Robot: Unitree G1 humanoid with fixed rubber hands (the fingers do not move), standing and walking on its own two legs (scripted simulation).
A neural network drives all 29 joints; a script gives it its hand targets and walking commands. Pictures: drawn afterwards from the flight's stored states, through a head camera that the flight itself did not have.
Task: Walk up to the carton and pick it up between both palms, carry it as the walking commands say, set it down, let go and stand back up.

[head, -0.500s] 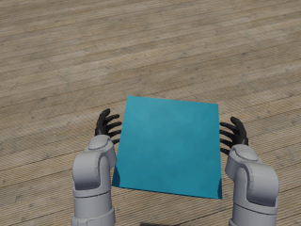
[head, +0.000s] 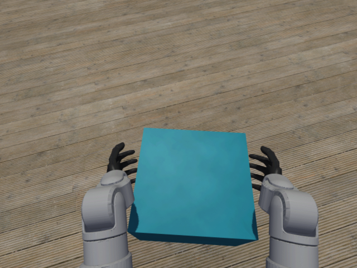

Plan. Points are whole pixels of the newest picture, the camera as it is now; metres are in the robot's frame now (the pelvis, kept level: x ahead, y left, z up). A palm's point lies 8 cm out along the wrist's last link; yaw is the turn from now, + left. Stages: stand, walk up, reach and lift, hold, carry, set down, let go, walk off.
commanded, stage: carry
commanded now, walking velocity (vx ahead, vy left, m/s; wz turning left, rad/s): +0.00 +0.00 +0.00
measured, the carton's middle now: (190, 188) +0.31 +0.01 -0.03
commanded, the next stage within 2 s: none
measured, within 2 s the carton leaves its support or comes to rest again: neither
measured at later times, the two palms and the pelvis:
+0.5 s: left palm (143, 141) +0.41 +0.12 +0.03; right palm (267, 132) +0.44 -0.18 +0.02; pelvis +0.14 -0.06 -0.04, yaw +8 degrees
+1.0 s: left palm (147, 108) +0.50 +0.12 +0.05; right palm (250, 78) +0.62 -0.17 +0.04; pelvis +0.28 -0.13 -0.03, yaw +25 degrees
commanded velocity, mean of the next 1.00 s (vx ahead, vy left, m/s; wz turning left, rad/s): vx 0.00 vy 0.00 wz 0.54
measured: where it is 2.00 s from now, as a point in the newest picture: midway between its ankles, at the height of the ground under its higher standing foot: (223, 221)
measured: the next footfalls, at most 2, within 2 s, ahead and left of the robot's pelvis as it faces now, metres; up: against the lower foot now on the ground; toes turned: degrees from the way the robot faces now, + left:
left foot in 0.50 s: +0.23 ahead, +0.03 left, +0.00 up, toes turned +15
right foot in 0.70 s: +0.25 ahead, -0.21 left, +0.00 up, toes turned +13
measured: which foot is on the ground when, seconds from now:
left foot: down 0.00-0.26, up 0.28-0.48, down 0.50-0.74, up 0.76-1.00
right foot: down 0.00-0.54, up 0.56-0.68, down 0.70-1.00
